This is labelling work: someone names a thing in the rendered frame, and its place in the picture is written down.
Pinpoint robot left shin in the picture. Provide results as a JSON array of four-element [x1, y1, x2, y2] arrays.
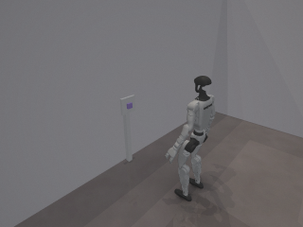
[[178, 167, 189, 196]]

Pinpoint left robot hand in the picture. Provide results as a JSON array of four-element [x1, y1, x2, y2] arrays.
[[165, 148, 178, 164]]

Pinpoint left robot forearm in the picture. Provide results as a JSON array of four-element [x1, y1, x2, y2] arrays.
[[173, 125, 189, 150]]

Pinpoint button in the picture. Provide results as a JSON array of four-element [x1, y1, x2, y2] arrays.
[[126, 102, 133, 110]]

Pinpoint right robot forearm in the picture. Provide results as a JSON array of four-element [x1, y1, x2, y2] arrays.
[[206, 115, 215, 129]]

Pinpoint robot right foot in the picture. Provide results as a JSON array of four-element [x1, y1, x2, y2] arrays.
[[189, 178, 204, 189]]

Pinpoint right robot hand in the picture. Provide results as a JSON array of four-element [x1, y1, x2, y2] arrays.
[[204, 128, 210, 135]]

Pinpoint panel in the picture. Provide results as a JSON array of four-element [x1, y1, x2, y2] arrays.
[[120, 95, 135, 162]]

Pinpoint robot right upper arm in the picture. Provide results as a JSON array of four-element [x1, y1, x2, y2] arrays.
[[207, 95, 216, 118]]

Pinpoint robot left upper arm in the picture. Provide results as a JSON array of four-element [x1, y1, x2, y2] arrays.
[[184, 100, 199, 132]]

